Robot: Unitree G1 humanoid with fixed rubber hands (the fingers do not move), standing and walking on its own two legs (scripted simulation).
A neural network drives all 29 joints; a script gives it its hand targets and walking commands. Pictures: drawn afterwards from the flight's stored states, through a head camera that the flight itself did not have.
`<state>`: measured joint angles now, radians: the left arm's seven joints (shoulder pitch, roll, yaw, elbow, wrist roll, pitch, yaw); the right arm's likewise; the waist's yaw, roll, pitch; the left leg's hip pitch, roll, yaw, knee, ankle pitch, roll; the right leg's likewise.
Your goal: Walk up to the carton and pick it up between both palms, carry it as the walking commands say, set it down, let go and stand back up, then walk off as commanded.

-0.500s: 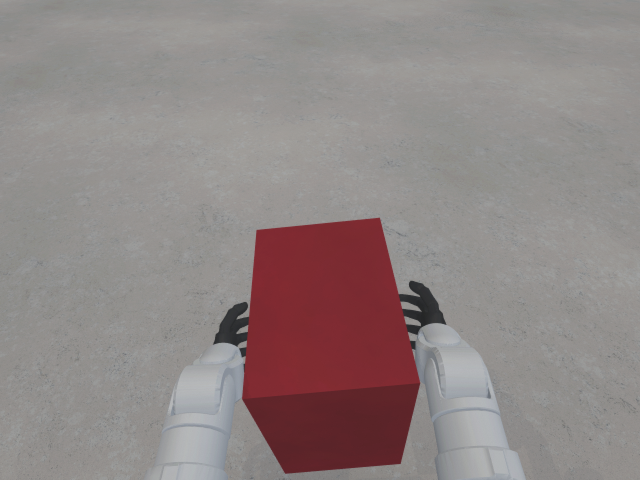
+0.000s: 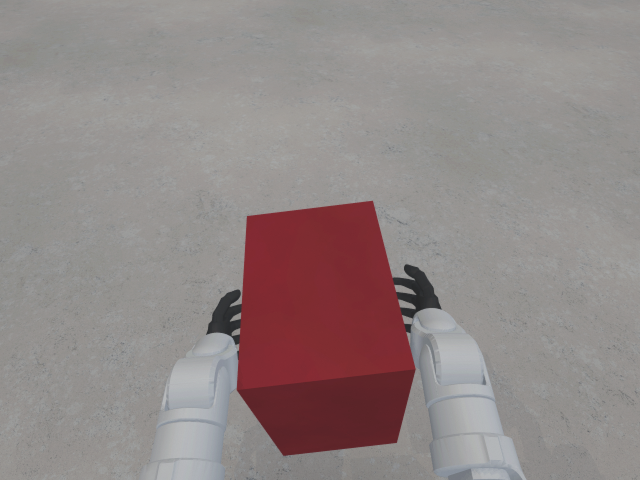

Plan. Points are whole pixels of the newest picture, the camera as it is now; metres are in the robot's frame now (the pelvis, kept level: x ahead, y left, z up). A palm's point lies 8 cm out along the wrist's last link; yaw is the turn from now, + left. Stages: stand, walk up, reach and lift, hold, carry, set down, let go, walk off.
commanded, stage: carry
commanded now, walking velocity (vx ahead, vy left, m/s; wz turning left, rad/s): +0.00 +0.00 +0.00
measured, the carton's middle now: (325, 335) +0.32 +0.01 -0.04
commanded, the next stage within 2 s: none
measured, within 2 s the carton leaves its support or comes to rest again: neither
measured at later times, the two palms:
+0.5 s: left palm (216, 322) +0.28 +0.13 +0.08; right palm (442, 304) +0.30 -0.13 +0.09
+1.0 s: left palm (141, 371) +0.22 +0.21 +0.06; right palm (366, 320) +0.29 -0.04 +0.05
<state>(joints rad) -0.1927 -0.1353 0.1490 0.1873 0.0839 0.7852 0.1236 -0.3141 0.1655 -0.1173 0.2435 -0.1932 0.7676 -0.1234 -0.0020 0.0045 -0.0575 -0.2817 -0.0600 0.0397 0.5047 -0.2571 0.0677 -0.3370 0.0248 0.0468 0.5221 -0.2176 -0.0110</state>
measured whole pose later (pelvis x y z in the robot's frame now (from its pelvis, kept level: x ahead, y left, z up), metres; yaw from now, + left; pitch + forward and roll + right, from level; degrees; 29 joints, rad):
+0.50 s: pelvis -0.01 +0.00 +0.00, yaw +0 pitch +1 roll +0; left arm -0.19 -0.14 0.06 -0.20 0.09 1.04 0.18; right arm -0.29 0.16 -0.12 -0.10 -0.06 0.95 -0.15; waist -0.01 0.00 -0.03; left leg -0.29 -0.06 0.04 0.52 -0.25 0.07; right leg -0.34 0.02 0.05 0.53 -0.21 -0.01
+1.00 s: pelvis -0.03 +0.03 -0.01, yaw +10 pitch +10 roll +0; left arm -0.19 -0.14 0.02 -0.40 0.08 1.19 0.19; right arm -0.28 0.16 -0.11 -0.33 -0.04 1.13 -0.17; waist 0.03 0.05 -0.01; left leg -0.55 -0.09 0.04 0.58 -0.20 0.09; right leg -0.36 -0.05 -0.07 0.60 -0.36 0.02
